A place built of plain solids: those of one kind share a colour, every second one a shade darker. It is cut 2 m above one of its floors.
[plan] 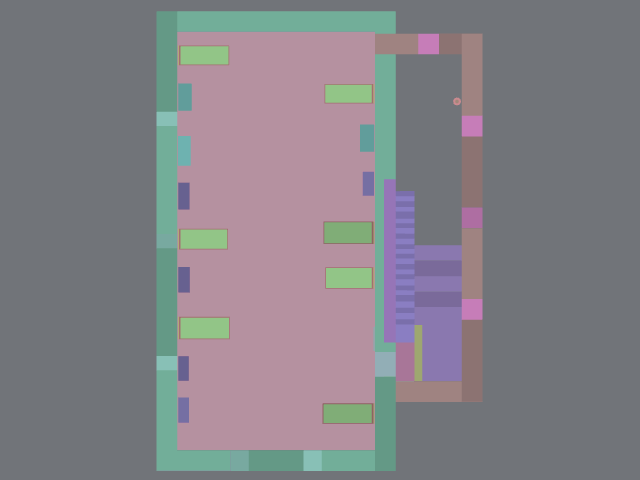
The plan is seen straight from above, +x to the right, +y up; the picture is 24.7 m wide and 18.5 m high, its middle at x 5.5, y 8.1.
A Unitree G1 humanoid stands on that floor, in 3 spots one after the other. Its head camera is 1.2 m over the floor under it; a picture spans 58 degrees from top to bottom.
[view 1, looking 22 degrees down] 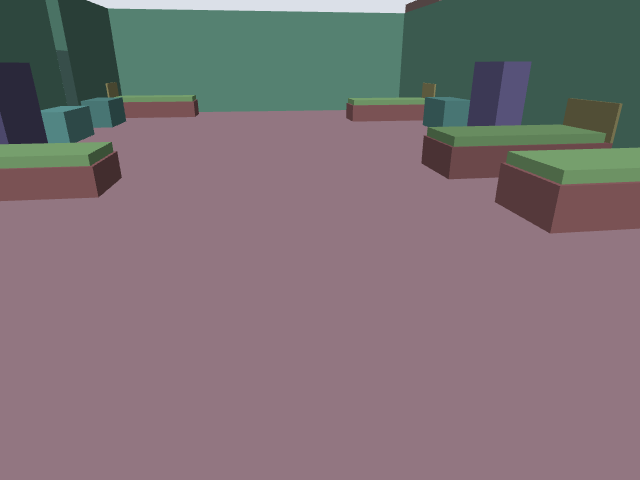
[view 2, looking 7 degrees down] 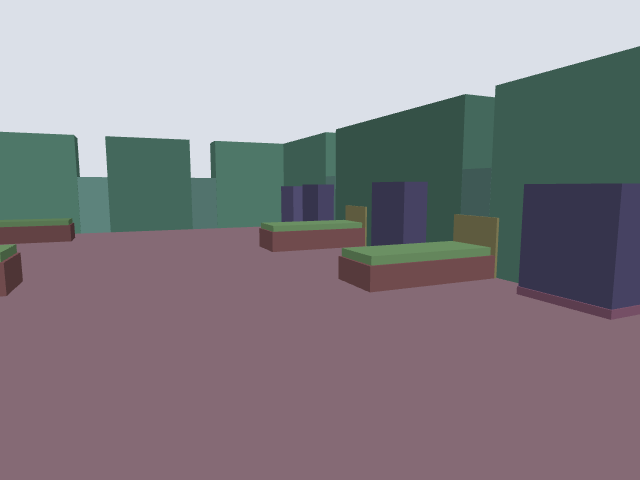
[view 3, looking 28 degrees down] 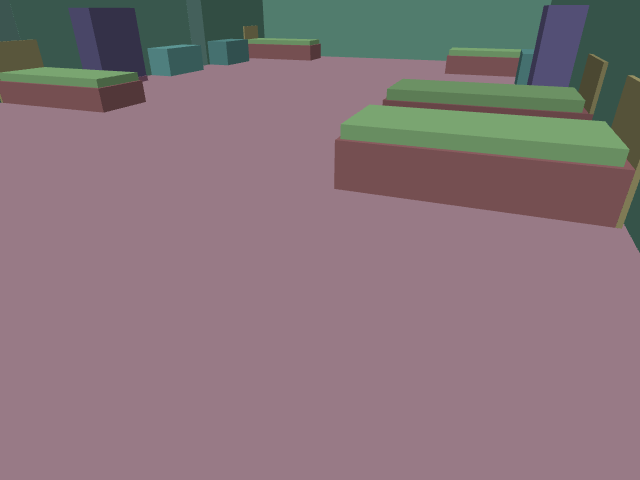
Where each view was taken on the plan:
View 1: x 3.53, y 3.40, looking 82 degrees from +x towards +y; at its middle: floor_dorter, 3.20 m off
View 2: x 4.44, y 12.72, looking -114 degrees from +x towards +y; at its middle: bed_frame_dorter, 8.36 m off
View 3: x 6.70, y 3.31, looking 111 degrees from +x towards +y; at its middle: floor_dorter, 2.56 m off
